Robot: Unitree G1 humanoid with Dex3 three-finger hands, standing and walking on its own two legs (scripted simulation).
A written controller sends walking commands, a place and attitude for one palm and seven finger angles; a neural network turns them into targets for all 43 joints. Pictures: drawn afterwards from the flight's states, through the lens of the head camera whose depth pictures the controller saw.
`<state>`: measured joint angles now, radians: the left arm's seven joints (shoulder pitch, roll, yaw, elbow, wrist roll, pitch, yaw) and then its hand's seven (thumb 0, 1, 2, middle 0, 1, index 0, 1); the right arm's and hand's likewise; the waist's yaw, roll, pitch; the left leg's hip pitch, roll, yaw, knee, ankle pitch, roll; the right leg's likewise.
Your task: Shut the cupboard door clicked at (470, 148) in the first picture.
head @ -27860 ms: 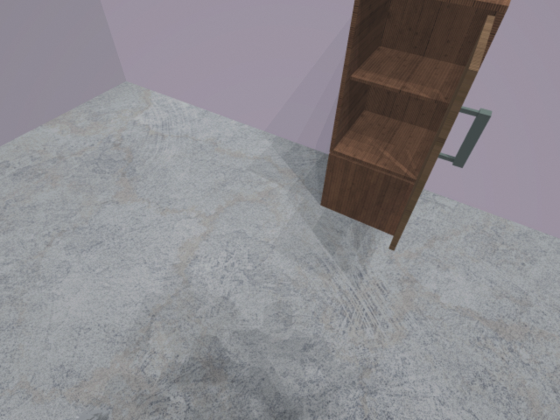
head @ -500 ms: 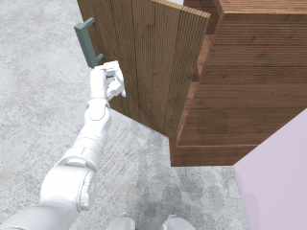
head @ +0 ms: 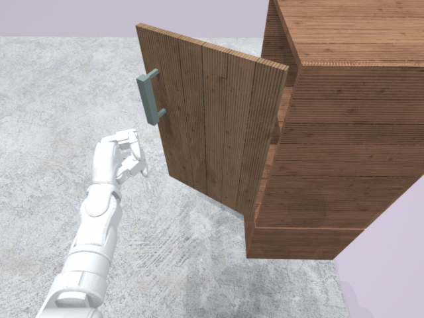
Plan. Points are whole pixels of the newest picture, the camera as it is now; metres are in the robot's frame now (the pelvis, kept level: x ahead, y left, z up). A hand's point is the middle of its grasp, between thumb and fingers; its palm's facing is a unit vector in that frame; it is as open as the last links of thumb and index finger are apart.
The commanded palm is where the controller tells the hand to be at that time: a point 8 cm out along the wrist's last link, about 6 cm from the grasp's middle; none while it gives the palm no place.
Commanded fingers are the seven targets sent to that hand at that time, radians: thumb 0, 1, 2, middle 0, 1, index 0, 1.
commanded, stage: draw the hand back to the body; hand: left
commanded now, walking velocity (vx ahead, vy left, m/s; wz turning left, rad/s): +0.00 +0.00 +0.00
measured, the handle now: (153, 97) +0.65 +0.16 +0.05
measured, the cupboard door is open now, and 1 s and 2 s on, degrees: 59 59 59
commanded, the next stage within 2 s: step back with the hand held close in 1.16 s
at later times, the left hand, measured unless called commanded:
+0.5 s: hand (42, 206) +0.25 +0.24 +0.16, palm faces +0.25 -0.93 -0.26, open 4.0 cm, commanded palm +0.21 +0.29 +0.17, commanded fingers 0.00 0.90 0.90 -0.56 -0.69 -0.56 -0.69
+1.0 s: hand out of the picture +0.18 +0.29 +0.19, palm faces +0.49 -0.78 -0.39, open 7.2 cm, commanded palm +0.13 +0.33 +0.21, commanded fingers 0.00 0.90 0.90 -0.20 -0.30 -0.20 -0.30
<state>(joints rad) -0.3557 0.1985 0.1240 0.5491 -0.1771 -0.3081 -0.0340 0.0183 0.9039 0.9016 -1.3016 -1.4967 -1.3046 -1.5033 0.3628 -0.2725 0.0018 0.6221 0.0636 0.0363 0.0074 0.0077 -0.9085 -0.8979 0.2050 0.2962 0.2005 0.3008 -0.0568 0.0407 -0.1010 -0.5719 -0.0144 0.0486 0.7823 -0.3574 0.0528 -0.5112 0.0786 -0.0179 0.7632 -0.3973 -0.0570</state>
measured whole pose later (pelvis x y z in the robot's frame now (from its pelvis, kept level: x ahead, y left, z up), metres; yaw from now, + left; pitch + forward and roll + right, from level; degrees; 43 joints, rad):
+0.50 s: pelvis +0.01 +0.03 +0.04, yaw +2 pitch -3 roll -1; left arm 0.21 0.30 0.10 -0.20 -0.09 0.00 0.06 0.02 0.90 0.90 -0.82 -0.97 -0.83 -0.98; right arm 0.15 -0.21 0.08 0.55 0.04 0.04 -0.04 0.01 -0.91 -0.90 0.21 0.30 0.20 0.30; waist 0.05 0.07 0.00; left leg -0.14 -0.08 0.03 0.40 -0.21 0.09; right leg -0.07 0.02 -0.02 0.37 -0.25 -0.01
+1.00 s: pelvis +0.01 +0.02 +0.04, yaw +3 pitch -4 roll -1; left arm 0.46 0.34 0.33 -0.37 -0.09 -0.06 0.10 0.02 0.90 0.90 -0.24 -0.34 -0.25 -0.34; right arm 0.21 -0.26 0.02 0.63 0.04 -0.05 -0.06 0.01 -0.91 -0.90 0.21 0.30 0.20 0.30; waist 0.06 0.08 0.00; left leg -0.13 -0.08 0.02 0.40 -0.20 0.08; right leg -0.06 0.03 -0.03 0.38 -0.25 -0.02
